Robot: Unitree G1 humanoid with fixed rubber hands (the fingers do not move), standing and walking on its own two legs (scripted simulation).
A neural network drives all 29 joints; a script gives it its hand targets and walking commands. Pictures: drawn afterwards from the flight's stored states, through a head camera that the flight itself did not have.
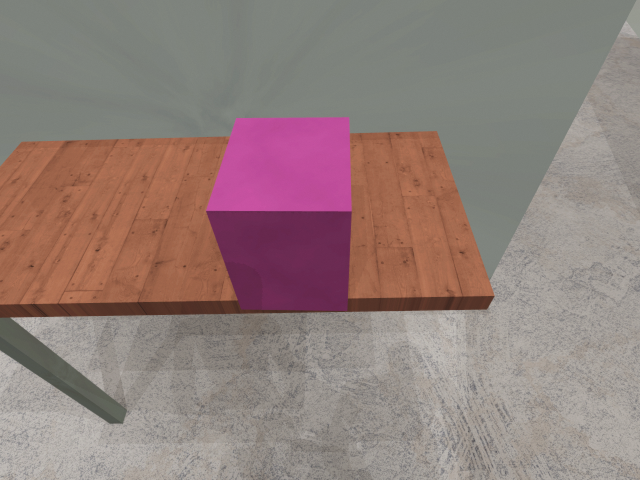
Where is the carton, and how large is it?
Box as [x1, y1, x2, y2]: [206, 117, 351, 310]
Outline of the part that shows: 348,117 236,118 206,212 241,309 346,310 351,215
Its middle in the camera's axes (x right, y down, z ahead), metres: -0.04 -0.03 +0.56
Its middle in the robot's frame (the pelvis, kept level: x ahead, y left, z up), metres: +0.47 +0.07 +0.07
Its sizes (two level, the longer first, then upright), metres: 0.188 0.161 0.210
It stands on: a table, 0.73 m high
